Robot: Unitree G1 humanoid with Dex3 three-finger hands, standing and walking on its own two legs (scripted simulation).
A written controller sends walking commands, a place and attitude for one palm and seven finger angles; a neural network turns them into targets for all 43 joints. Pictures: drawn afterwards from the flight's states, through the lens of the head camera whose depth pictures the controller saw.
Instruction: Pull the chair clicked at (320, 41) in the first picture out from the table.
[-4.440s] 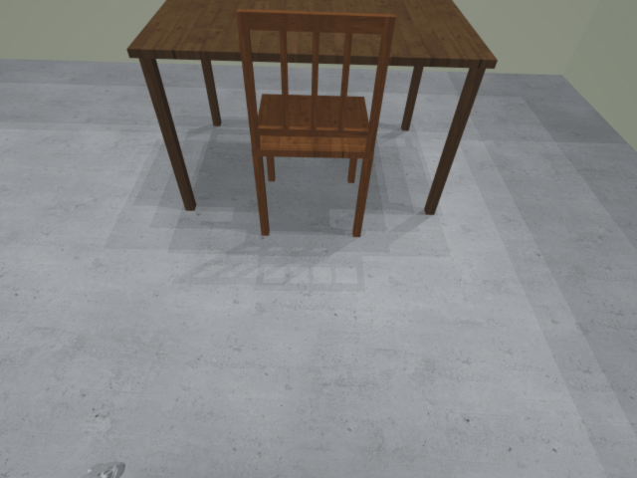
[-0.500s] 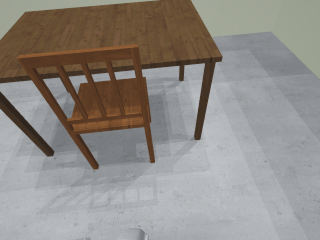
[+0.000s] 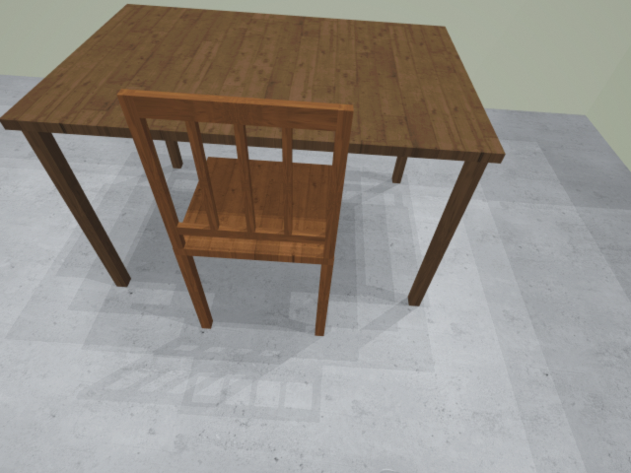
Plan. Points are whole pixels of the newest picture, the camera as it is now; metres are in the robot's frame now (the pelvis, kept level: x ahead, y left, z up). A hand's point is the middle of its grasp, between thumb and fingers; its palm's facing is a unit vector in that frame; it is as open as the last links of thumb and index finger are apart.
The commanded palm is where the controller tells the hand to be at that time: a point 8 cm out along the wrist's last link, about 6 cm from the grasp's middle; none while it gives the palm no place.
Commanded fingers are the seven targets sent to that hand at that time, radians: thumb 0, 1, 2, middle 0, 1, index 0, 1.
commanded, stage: take the last steps up to it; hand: left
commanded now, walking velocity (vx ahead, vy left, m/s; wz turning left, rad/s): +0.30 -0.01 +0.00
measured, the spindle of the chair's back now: (246, 182) +0.69 +0.21 -0.09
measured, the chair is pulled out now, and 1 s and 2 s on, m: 0.00 0.00 0.00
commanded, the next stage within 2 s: come to a stop and stand still in 0.54 s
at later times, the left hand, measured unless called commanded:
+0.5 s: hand out of the picture +0.13 +0.15 -0.18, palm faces +0.08 -0.99 -0.13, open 7.3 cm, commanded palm none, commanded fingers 0.00 0.90 0.90 -0.20 -0.30 -0.20 -0.30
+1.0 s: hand (218, 377) +0.29 +0.19 -0.18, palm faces +0.00 -0.97 -0.24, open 7.4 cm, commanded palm none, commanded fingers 0.00 0.90 0.90 -0.20 -0.30 -0.20 -0.30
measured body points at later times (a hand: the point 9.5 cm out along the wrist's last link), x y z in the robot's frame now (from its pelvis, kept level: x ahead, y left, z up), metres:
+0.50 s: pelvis +0.15 -0.01 +0.00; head +0.16 +0.00 +0.45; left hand +0.13 +0.20 -0.17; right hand +0.21 -0.24 -0.15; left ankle +0.22 +0.11 -0.72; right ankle +0.10 -0.12 -0.74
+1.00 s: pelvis +0.24 +0.00 -0.01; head +0.27 -0.01 +0.44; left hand +0.29 +0.24 -0.16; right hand +0.25 -0.23 -0.17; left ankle +0.24 +0.11 -0.74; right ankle +0.24 -0.11 -0.74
